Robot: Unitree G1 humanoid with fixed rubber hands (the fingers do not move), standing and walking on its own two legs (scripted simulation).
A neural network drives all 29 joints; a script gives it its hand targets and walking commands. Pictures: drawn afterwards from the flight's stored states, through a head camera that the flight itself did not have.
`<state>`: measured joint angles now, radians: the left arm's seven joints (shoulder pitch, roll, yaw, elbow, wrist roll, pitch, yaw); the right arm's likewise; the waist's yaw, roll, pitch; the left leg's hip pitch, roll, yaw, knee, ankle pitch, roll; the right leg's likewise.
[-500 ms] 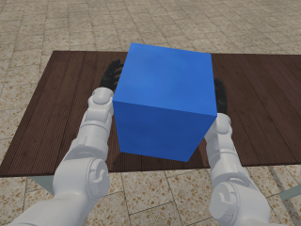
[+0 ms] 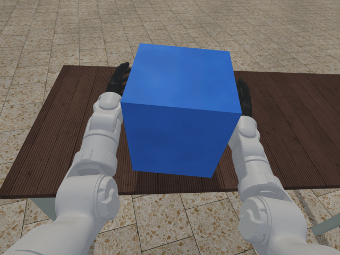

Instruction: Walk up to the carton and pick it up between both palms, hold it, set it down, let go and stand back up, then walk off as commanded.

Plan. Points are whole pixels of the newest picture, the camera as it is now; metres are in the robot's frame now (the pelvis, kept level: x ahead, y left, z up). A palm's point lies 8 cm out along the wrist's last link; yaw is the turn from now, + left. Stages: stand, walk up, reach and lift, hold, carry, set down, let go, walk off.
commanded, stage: reach and lift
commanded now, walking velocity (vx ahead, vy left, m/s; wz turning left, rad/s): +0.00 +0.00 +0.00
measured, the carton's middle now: (177, 114) +0.41 -0.02 +0.12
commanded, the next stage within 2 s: none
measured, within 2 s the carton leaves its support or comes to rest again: neither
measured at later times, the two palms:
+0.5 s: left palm (105, 90) +0.41 +0.15 +0.19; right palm (244, 103) +0.38 -0.16 +0.19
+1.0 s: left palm (102, 87) +0.38 +0.14 +0.22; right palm (252, 94) +0.37 -0.16 +0.22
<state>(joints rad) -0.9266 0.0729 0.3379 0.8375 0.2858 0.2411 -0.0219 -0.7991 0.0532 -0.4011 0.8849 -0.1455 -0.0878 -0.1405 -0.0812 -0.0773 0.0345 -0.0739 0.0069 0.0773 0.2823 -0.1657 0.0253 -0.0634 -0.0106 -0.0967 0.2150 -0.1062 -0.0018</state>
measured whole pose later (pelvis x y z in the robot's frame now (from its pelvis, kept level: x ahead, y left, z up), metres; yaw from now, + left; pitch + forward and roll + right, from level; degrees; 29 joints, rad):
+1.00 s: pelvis -0.02 -0.01 +0.00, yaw +2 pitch -8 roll -1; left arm -0.89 0.01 0.36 0.43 0.31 0.68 0.01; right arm -0.92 -0.09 -0.14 0.79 0.17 0.26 -0.14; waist -0.10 -0.05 0.05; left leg -0.03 0.01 0.04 0.34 -0.17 0.02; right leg 0.00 0.00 -0.11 0.25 -0.12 -0.01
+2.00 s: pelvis -0.02 -0.01 +0.00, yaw +2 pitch -6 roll -1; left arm -0.95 0.07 0.35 0.38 0.27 0.84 0.00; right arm -1.04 -0.15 -0.05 0.74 0.30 0.48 -0.21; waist -0.08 -0.03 -0.03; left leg -0.08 0.01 0.01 0.35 -0.17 0.01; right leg -0.04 0.01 -0.10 0.27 -0.12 -0.02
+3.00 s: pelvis -0.01 -0.02 +0.00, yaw +3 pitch -4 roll -1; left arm -1.02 0.13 0.34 0.47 0.25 0.90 -0.04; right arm -1.12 -0.18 0.00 0.76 0.37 0.65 -0.28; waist -0.07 -0.01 -0.14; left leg -0.11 0.02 -0.02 0.37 -0.18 -0.01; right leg -0.06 0.04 -0.08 0.27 -0.13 -0.04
